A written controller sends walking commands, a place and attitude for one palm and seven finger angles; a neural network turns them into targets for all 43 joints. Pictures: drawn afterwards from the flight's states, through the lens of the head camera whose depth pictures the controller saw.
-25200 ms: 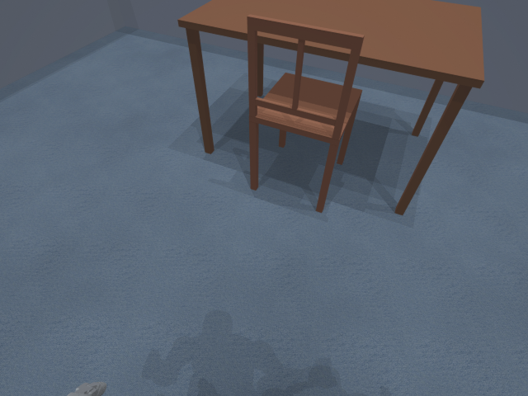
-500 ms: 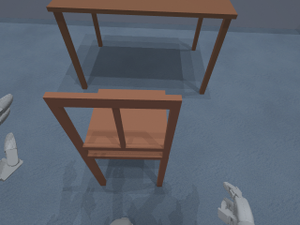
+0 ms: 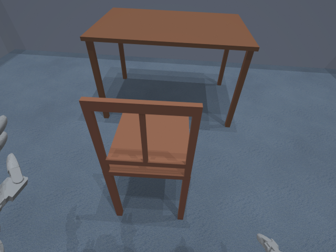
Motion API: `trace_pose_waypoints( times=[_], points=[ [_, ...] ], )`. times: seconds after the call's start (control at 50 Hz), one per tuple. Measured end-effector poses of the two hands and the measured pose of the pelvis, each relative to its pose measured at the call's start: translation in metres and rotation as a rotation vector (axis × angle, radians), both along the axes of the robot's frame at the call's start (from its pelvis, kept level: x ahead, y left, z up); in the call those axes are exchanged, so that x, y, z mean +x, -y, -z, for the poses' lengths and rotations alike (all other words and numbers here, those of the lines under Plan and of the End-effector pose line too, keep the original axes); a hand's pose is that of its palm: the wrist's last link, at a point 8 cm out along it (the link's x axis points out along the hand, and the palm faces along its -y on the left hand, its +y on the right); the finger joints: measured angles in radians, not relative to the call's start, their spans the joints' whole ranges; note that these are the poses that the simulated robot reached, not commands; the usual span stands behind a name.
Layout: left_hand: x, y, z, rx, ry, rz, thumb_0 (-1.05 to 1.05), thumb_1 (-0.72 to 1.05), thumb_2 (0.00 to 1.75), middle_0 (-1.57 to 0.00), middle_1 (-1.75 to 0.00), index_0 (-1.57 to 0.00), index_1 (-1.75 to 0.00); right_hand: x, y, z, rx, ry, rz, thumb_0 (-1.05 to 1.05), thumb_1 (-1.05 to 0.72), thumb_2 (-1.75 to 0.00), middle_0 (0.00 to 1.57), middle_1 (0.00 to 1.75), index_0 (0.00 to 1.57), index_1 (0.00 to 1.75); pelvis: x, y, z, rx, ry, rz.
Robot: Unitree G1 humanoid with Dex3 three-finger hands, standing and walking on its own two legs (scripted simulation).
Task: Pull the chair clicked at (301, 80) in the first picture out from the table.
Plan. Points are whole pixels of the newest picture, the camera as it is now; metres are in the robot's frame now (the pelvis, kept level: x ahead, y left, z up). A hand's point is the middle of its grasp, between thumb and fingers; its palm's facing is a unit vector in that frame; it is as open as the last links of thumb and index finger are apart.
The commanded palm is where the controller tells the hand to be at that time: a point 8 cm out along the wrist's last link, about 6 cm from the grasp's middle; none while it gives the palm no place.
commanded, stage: stop stepping back and stand still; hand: left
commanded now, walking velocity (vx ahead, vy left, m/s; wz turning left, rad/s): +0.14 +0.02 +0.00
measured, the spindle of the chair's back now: (144, 139) +0.54 +0.13 -0.09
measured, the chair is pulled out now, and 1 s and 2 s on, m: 0.71 0.71 0.71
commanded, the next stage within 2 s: let the arm hang, fingers relaxed in 0.28 s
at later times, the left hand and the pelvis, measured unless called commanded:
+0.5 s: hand (68, 219) +0.19 +0.25 +0.00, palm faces +0.25 -0.89 -0.38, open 7.4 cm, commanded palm none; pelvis -0.02 +0.00 -0.01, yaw +1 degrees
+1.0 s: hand out of the picture -0.04 +0.19 -0.16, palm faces +0.03 -0.97 -0.24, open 7.2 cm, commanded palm none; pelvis -0.02 +0.00 +0.01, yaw +1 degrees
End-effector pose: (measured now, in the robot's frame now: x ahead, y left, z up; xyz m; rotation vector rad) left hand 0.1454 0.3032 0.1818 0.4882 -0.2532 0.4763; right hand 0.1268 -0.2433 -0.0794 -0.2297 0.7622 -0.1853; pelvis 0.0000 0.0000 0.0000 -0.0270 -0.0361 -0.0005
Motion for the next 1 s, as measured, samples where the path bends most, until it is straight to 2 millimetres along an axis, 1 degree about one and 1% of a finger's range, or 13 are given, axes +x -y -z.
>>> trace_pose_waypoints(
  times=[0.08,0.18,0.26,0.38,0.42,0.46,0.5,0.56,0.62,0.66,0.82,0.92,1.0],
  points=[
    [-0.001,-0.004,0.01,-0.036,0.006,0.02,0.01,0.89,0.9,-0.2,-0.31,-0.21,-0.3,-0.02,0.004,-0.003,-0.035,-0.005,0.038,0.01,-0.9,-0.89,0.21,0.3,0.2,0.3,-0.011,-0.006,0.002,0.003,0.015,-0.001],
    [-0.007,-0.003,-0.004,0.043,-0.02,0.055,0.01,0.89,0.9,-0.21,-0.31,-0.21,-0.3,-0.035,-0.003,-0.01,0.011,0.022,0.062,0.01,-0.91,-0.89,0.2,0.3,0.2,0.3,-0.016,-0.003,-0.005,-0.007,0.0,-0.017],
    [-0.015,0.002,-0.01,0.105,-0.033,0.053,0.01,0.89,0.9,-0.21,-0.31,-0.21,-0.3,-0.034,-0.008,0.0,0.044,0.0,0.026,0.01,-0.9,-0.89,0.2,0.3,0.2,0.3,-0.017,0.003,-0.003,0.011,-0.026,0.001],
    [-0.01,0.007,-0.002,0.037,-0.058,0.029,0.01,0.89,0.9,-0.21,-0.31,-0.21,-0.3,-0.025,-0.006,0.009,0.063,-0.04,0.008,0.01,-0.9,-0.89,0.21,0.3,0.2,0.3,-0.015,0.004,-0.004,-0.008,-0.022,0.012],
    [0.003,0.006,0.027,0.01,-0.145,0.039,0.01,0.89,0.9,-0.2,-0.31,-0.21,-0.3,-0.021,-0.003,0.016,0.066,-0.047,-0.013,0.01,-0.9,-0.89,0.21,0.3,0.2,0.3,-0.014,0.002,0.0,-0.005,-0.036,0.002],
    [0.017,0.006,0.086,-0.12,-0.346,0.026,0.0,0.9,0.9,-0.2,-0.31,-0.21,-0.3,-0.021,0.0,0.027,0.068,-0.097,-0.019,0.01,-0.9,-0.89,0.2,0.3,0.2,0.3,-0.014,-0.001,0.004,0.005,-0.046,-0.008],
    [0.017,0.017,0.157,-0.273,-0.6,0.009,0.0,0.9,0.9,-0.19,-0.3,-0.2,-0.3,-0.024,-0.001,0.036,0.071,-0.153,-0.021,0.01,-0.91,-0.89,0.2,0.3,0.2,0.3,-0.015,-0.002,0.006,0.015,-0.047,-0.013],
    [-0.013,0.055,0.249,-0.451,-0.978,0.032,0.0,0.91,0.9,-0.19,-0.3,-0.2,-0.3,-0.037,-0.005,0.04,0.077,-0.224,-0.01,0.01,-0.91,-0.89,0.2,0.3,0.2,0.3,-0.017,-0.001,0.005,0.024,-0.035,-0.014],
    [-0.064,0.101,0.306,-0.585,-1.271,0.084,0.01,0.91,0.9,-0.19,-0.3,-0.2,-0.3,-0.059,-0.009,0.039,0.07,-0.303,0.011,0.0,-0.91,-0.89,0.2,0.3,0.2,0.3,-0.017,0.001,0.002,0.027,-0.02,-0.013],
    [-0.08,0.106,0.316,-0.686,-1.272,0.023,-0.04,0.97,0.9,-0.2,-0.3,-0.21,-0.3,-0.077,-0.011,0.039,0.058,-0.379,0.012,0.0,-0.91,-0.89,0.2,0.3,0.2,0.3,-0.018,0.004,0.0,0.019,-0.019,-0.025],
    [-0.134,0.076,0.318,-0.622,-1.452,-0.077,-0.06,0.99,0.9,-0.2,-0.3,-0.21,-0.3,-0.137,-0.008,0.045,0.057,-0.583,0.068,0.0,-0.93,-0.89,0.2,0.3,0.2,0.3,-0.02,0.003,-0.007,0.009,-0.018,-0.027],
    [-0.171,0.064,0.313,-0.6,-1.565,-0.152,-0.03,0.95,0.9,-0.2,-0.3,-0.2,-0.3,-0.159,-0.014,0.052,0.093,-0.645,0.084,0.0,-0.92,-0.89,0.2,0.3,0.2,0.3,-0.019,0.001,-0.008,0.013,-0.016,-0.021],
    [-0.19,0.064,0.31,-0.603,-1.615,-0.189,-0.01,0.93,0.9,-0.19,-0.3,-0.2,-0.3,-0.169,-0.023,0.056,0.122,-0.677,0.082,0.0,-0.92,-0.89,0.2,0.3,0.2,0.3,-0.018,0.001,-0.009,0.017,-0.016,-0.018]
  ],
)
